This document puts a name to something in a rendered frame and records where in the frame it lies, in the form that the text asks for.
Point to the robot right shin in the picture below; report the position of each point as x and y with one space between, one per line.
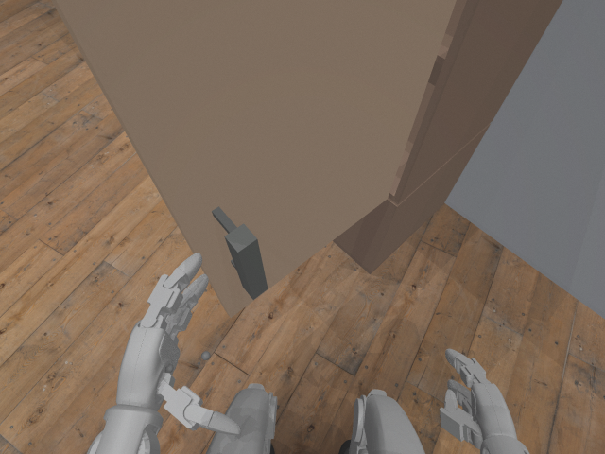
354 449

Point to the cupboard door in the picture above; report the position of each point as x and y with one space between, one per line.
292 116

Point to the left robot hand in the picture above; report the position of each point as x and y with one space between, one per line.
153 344

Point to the robot right forearm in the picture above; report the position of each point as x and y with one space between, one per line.
502 445

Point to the handle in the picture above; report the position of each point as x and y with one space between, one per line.
244 249

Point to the left robot thigh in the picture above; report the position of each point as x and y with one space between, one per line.
254 410

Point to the robot left forearm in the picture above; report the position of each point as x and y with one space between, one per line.
128 430

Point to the right robot hand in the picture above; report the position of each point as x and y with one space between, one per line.
484 411

